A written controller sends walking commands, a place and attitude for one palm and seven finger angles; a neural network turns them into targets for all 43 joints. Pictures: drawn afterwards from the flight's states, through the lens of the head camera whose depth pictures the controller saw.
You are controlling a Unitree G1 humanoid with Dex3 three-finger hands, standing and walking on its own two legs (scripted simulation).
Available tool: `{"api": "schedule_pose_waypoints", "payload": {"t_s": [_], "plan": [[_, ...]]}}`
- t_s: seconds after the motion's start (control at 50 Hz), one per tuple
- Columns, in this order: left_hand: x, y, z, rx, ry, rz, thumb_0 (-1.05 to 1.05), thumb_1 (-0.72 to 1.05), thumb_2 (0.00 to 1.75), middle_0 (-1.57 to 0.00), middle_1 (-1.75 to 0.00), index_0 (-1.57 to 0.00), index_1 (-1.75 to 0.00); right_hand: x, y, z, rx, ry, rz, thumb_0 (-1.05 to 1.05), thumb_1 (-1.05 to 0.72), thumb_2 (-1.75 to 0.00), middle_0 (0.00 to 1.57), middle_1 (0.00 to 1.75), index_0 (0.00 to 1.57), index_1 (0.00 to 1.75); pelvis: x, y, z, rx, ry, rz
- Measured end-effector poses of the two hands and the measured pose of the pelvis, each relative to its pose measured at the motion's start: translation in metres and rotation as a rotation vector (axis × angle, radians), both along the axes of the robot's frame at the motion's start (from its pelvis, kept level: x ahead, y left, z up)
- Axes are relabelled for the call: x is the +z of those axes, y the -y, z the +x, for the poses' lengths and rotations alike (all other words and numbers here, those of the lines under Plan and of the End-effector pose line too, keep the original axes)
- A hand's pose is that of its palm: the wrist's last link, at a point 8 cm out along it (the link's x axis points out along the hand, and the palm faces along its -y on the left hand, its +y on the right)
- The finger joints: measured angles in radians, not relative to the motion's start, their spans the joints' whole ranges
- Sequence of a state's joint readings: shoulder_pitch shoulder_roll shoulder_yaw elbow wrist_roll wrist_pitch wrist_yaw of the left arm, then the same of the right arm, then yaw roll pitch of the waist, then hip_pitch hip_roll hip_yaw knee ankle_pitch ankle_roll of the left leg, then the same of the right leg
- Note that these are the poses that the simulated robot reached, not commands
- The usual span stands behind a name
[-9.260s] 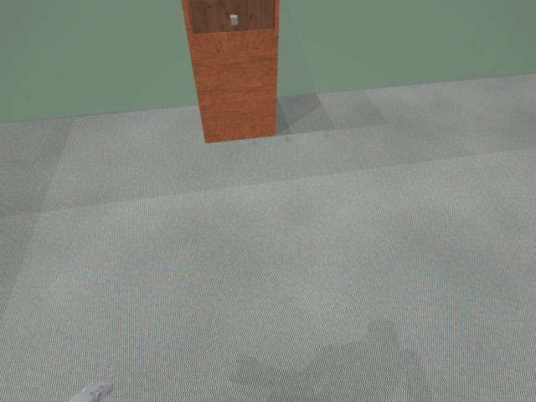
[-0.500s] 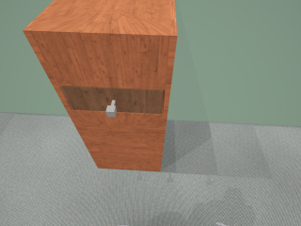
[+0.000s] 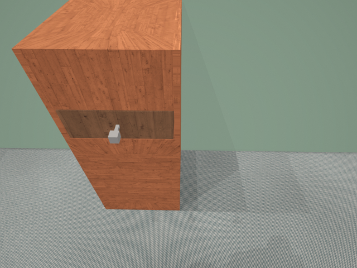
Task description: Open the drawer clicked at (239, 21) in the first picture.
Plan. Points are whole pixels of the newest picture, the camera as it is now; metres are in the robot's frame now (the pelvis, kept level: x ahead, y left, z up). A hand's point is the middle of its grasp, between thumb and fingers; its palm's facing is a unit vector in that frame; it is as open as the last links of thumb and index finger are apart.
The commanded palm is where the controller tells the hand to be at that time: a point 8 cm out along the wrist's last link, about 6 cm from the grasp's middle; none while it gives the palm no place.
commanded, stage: come to a stop and stand still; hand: left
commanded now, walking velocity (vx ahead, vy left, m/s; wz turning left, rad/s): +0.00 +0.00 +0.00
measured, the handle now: (115, 133) +0.54 +0.24 -0.06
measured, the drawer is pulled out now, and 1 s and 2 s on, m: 0.00 0.00 0.00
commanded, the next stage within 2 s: look again from close up in 0.98 s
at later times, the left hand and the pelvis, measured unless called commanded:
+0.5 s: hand out of the picture +0.04 +0.15 -0.17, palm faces +0.02 -0.99 -0.16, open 7.3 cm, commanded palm none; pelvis +0.05 -0.01 +0.01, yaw -1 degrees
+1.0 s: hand out of the picture +0.08 +0.16 -0.17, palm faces +0.02 -0.98 -0.20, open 7.3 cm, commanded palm none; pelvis +0.08 -0.01 +0.01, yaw -1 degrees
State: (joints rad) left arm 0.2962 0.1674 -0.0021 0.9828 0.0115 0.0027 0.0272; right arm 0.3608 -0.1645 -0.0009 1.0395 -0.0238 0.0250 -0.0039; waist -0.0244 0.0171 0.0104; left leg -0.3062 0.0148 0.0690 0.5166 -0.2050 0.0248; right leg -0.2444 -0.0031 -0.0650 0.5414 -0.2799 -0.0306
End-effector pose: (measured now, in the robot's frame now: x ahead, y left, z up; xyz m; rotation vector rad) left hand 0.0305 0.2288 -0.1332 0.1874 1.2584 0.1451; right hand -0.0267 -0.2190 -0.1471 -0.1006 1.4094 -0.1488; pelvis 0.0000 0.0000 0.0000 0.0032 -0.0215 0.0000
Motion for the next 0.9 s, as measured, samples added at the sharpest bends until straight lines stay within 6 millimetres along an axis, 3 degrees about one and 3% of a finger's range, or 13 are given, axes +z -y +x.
{"api": "schedule_pose_waypoints", "payload": {"t_s": [0.12,0.24,0.38,0.56,0.9], "plan": [[-0.005,0.011,-0.019,0.018,-0.091,-0.020,0.01,0.91,0.90,-0.20,-0.30,-0.20,-0.30,0.002,-0.002,-0.003,-0.009,-0.041,0.012,0.01,-0.90,-0.90,0.19,0.30,0.19,0.30,0.002,0.007,0.010,-0.001,-0.004,-0.001],[-0.007,0.024,-0.021,0.034,-0.132,-0.049,0.01,0.91,0.90,-0.20,-0.30,-0.20,-0.30,0.003,-0.004,0.015,0.000,-0.043,0.016,0.01,-0.90,-0.90,0.19,0.30,0.19,0.30,0.004,0.009,0.023,-0.004,-0.009,-0.001],[-0.008,0.032,-0.009,0.043,-0.141,-0.067,0.01,0.91,0.90,-0.20,-0.30,-0.20,-0.30,0.004,-0.004,0.048,0.020,-0.014,0.003,0.02,-0.92,-0.90,0.20,0.30,0.20,0.30,0.005,0.008,0.038,-0.007,-0.013,0.002],[-0.008,0.027,0.011,0.043,-0.138,-0.053,0.01,0.91,0.90,-0.20,-0.30,-0.20,-0.30,0.006,0.006,0.079,0.027,0.015,-0.027,0.02,-0.93,-0.90,0.20,0.30,0.20,0.30,0.006,0.008,0.056,-0.009,-0.015,0.007],[-0.005,0.017,0.039,0.041,-0.121,-0.025,0.01,0.91,0.90,-0.20,-0.30,-0.20,-0.30,0.005,0.008,0.103,0.034,0.015,-0.033,0.02,-0.92,-0.90,0.20,0.30,0.20,0.30,0.006,0.007,0.076,-0.010,-0.016,0.011]]}}
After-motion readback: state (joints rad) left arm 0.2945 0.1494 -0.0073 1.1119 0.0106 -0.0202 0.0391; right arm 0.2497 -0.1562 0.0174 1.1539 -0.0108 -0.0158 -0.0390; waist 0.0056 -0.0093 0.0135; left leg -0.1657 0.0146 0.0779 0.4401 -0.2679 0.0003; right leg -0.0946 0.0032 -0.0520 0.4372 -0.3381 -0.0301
